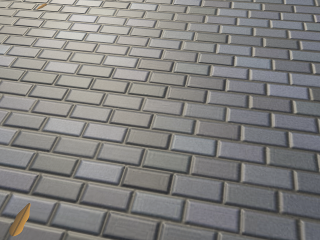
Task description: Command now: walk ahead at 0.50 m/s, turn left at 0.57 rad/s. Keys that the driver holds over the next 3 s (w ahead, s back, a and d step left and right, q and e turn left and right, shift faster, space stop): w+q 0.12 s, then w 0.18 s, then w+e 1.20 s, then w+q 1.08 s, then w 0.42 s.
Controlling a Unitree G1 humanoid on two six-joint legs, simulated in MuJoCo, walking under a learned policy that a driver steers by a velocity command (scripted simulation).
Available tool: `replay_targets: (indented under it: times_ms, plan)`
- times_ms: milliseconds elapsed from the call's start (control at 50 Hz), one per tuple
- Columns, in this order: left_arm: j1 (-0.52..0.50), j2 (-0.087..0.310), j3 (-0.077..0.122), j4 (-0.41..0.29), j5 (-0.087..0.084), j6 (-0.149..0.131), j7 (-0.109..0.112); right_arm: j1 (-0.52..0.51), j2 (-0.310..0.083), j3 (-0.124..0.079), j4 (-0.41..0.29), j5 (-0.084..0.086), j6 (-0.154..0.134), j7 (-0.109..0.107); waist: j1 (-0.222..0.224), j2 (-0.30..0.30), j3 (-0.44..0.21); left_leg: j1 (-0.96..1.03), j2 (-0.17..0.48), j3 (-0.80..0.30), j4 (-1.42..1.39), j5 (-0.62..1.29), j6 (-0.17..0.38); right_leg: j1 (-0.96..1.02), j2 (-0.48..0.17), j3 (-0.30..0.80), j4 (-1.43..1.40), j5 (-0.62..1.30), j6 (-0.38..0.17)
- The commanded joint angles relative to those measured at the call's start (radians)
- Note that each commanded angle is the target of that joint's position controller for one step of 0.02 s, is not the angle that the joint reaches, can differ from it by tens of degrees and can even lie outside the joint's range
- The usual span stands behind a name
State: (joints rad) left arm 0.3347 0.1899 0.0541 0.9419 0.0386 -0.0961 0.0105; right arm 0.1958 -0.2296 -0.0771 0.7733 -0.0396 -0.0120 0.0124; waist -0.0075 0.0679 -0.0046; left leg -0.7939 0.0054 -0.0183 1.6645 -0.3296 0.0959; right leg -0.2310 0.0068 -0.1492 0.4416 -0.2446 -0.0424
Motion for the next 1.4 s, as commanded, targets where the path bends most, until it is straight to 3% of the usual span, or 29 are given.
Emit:
replay_targets:
  times_ms: [20,120,200,220,260,280,300,320,340,360,380,400,420,480,620,700,760,820,860,880,900,960,1020,1220,1300,1320,1340,1360,1400]
  plan:
    - [0.116,0.064,-0.001,0.013,0.004,-0.03,-0.015,-0.123,0.102,0.047,-0.164,0.005,0.013,-0.024,-0.007,-0.153,0.07,-0.427,0.004,-0.038,0.382,-0.066,0.014,0.08,-0.346,0.275,-0.261,-0.044,-0.133]
    - [0.173,0.08,-0.016,0.062,0.002,-0.037,-0.015,-0.331,0.1,0.078,-0.319,-0.009,0.012,-0.041,-0.016,-0.092,0.11,-0.552,0.016,0.009,0.221,-0.099,0.029,0.099,-0.277,0.097,-0.335,-0.016,-0.056]
    - [0.213,0.084,-0.02,0.08,-0.031,-0.004,0.029,-0.364,0.125,0.111,-0.379,0.002,0.008,0.011,0.005,-0.108,0.043,-0.199,0.068,0.161,-0.296,-0.056,0.042,0.117,-0.231,-0.014,-0.481,0.367,-0.122]
    - [0.227,0.078,-0.024,0.065,-0.039,0.005,0.027,-0.351,0.128,0.11,-0.357,0.01,0.011,0.018,0.032,-0.073,0.009,-0.01,0.024,0.258,-0.435,-0.062,0.051,0.113,-0.222,-0.039,-0.477,0.6,-0.143]
    - [0.239,0.211,0.004,0.042,-0.033,0.008,0.026,-0.179,0.091,0.086,-0.294,0.018,0.013,0.013,-0.055,-0.196,-0.15,0.197,-0.092,0.308,-0.515,-0.151,0.081,0.307,-0.296,-0.05,-0.173,1.516,-0.133]
    - [0.221,0.272,0.028,0.029,-0.034,0.011,0.013,-0.007,0.058,0.072,-0.248,0.03,0.009,0.011,-0.12,-0.292,-0.271,0.316,-0.124,0.255,-0.61,-0.144,0.112,0.401,-0.316,-0.031,0.038,1.673,-0.111]
    - [0.164,0.287,0.042,0.003,-0.051,0.0,-0.011,0.121,-0.004,0.051,-0.224,0.022,0.0,0.007,-0.199,-0.332,-0.353,0.518,-0.086,0.119,-0.752,-0.051,0.152,0.335,-0.294,-0.034,0.278,1.536,-0.073]
    - [0.204,0.182,0.024,-0.068,-0.078,-0.013,-0.044,0.186,-0.106,0.014,-0.187,0.011,-0.02,0.003,-0.181,-0.143,-0.442,0.839,0.152,-0.364,-0.943,-0.174,0.208,-0.07,-0.167,0.018,0.67,0.896,-0.012]
    - [0.145,0.15,0.04,-0.103,-0.046,-0.025,-0.071,0.196,-0.212,-0.032,-0.155,0.028,-0.007,-0.006,-0.163,0.078,-0.48,0.884,0.319,-0.871,-1.297,0.012,0.215,-0.295,0.039,0.149,1.08,0.029,0.029]
    - [0.151,0.066,0.034,-0.131,-0.045,-0.018,-0.058,0.091,-0.205,-0.037,-0.149,0.01,-0.014,0.002,-0.083,-0.014,-0.399,0.8,0.384,-0.799,-1.299,0.095,0.187,-0.412,0.016,0.339,1.303,0.062,0.01]
    - [0.088,0.04,0.024,-0.164,-0.041,-0.008,-0.036,0.044,-0.14,-0.021,-0.115,0.013,-0.032,0.009,-0.039,-0.108,-0.229,0.62,0.363,-0.641,-1.272,0.08,0.169,-0.441,-0.033,0.264,1.342,0.09,0.003]
    - [0.051,0.02,0.021,-0.186,-0.03,0.002,-0.017,0.032,-0.066,0.0,-0.064,0.009,-0.053,0.007,-0.004,-0.131,-0.043,0.461,0.319,-0.478,-1.241,0.163,0.124,-0.482,-0.063,0.24,1.299,0.074,-0.016]
    - [0.058,-0.016,0.011,-0.198,-0.016,0.017,-0.004,0.011,0.0,0.019,-0.028,0.001,-0.07,0.01,0.056,-0.101,0.018,0.368,0.266,-0.345,-1.225,0.264,0.082,-0.484,-0.07,0.275,1.27,0.079,-0.032]
    - [0.11,-0.005,0.007,-0.176,-0.027,0.065,-0.002,0.047,0.026,0.023,0.038,0.01,-0.097,0.012,0.103,-0.021,0.045,0.397,0.198,-0.109,-1.327,0.296,-0.014,-0.518,-0.054,0.299,1.084,0.074,-0.03]
    - [-0.115,0.024,0.019,-0.205,-0.025,0.075,-0.041,0.187,-0.031,0.019,0.06,0.031,-0.13,-0.023,0.002,0.027,0.002,0.684,0.105,0.185,-1.459,0.763,-0.095,-0.492,-0.004,0.094,0.605,0.306,-0.027]
    - [-0.231,0.005,-0.004,-0.248,-0.021,0.08,-0.058,0.235,-0.071,0.019,0.069,0.034,-0.123,-0.053,-0.028,0.032,0.025,0.801,0.149,0.231,-1.466,0.969,-0.092,-0.375,0.013,-0.014,0.279,0.294,-0.045]
    - [-0.193,0.056,0.009,-0.249,-0.011,0.097,-0.053,0.267,-0.112,0.01,0.085,0.032,-0.102,-0.082,-0.004,0.074,0.001,0.964,0.213,0.256,-1.342,1.276,-0.093,-0.322,0.054,-0.042,0.203,0.171,-0.086]
    - [-0.048,0.12,0.035,-0.208,-0.011,0.098,-0.045,0.25,-0.155,-0.008,0.072,0.016,-0.066,-0.095,0.071,0.074,-0.039,0.97,0.26,0.252,-1.077,1.366,-0.078,-0.17,0.096,-0.026,0.15,-0.002,-0.147]
    - [0.155,0.177,0.069,-0.157,-0.005,0.084,-0.029,0.14,-0.187,-0.02,0.024,0.027,-0.058,-0.074,0.217,-0.05,-0.105,0.694,0.181,0.258,-0.571,0.918,-0.057,0.157,0.033,0.132,-0.009,-0.017,-0.238]
    - [0.087,0.251,0.086,-0.164,-0.008,0.085,-0.02,0.132,-0.055,0.002,-0.052,0.029,-0.067,-0.056,0.102,-0.305,-0.109,0.223,-0.039,0.214,-0.23,-0.117,-0.097,0.418,-0.222,0.579,0.002,0.14,-0.36]
    - [0.083,0.267,0.089,-0.182,-0.035,0.083,-0.02,0.121,-0.074,0.009,-0.094,0.021,-0.08,-0.041,0.103,-0.202,-0.151,0.032,-0.061,-0.028,-0.095,-0.153,-0.1,0.439,-0.316,0.857,-0.128,0.036,-0.491]
    - [-0.015,0.14,0.05,-0.198,-0.032,0.066,-0.008,0.064,-0.118,0.005,-0.114,0.02,-0.104,-0.019,-0.001,0.039,0.061,0.058,0.062,-0.056,-0.331,0.018,-0.095,0.14,-0.234,0.613,-0.236,0.111,-0.34]
    - [-0.005,0.172,0.045,-0.201,-0.038,0.024,-0.008,0.08,-0.087,0.017,-0.115,-0.012,-0.049,-0.009,-0.029,-0.001,0.054,0.139,0.086,-0.021,-0.475,0.021,-0.131,0.044,-0.145,0.47,-0.24,0.353,-0.291]
    - [0.16,0.229,0.049,-0.179,-0.026,0.032,-0.007,-0.26,-0.073,0.051,-0.234,0.011,-0.042,0.01,0.117,-0.15,0.018,0.148,0.012,0.043,-1.015,0.296,-0.124,0.214,-0.087,0.447,-0.122,0.583,-0.172]
    - [0.051,0.271,0.057,-0.217,-0.024,0.024,-0.002,-0.058,-0.147,0.022,-0.189,0.015,-0.062,-0.012,-0.007,-0.156,-0.061,0.486,-0.043,0.023,-1.152,0.198,-0.074,0.18,-0.089,0.48,0.072,0.739,-0.106]
    - [0.024,0.266,0.054,-0.226,-0.032,0.019,-0.011,0.082,-0.179,0.008,-0.158,0.008,-0.073,-0.025,-0.085,-0.115,-0.138,0.69,0.002,-0.002,-1.197,0.23,-0.046,0.104,-0.036,0.437,0.256,0.68,-0.081]
    - [0.033,0.183,0.03,-0.263,-0.041,0.013,-0.017,0.249,-0.25,-0.009,-0.154,-0.021,-0.077,-0.044,-0.14,-0.011,-0.291,0.926,0.239,-0.231,-1.212,0.03,0.002,-0.037,0.019,0.374,0.54,0.35,-0.062]
    - [0.162,0.125,0.017,-0.292,-0.067,0.022,-0.015,0.204,-0.327,-0.025,-0.16,-0.037,-0.065,-0.041,-0.044,0.251,-0.361,1.076,0.461,-0.694,-1.335,-0.017,0.115,-0.332,0.159,0.269,0.785,-0.315,-0.031]
    - [0.074,0.203,0.026,-0.264,-0.014,0.047,-0.014,0.091,-0.148,0.007,-0.174,-0.003,-0.051,-0.029,-0.023,0.009,-0.142,0.844,0.385,-0.569,-1.38,-0.187,0.105,-0.425,0.029,0.256,0.868,-0.157,-0.033]
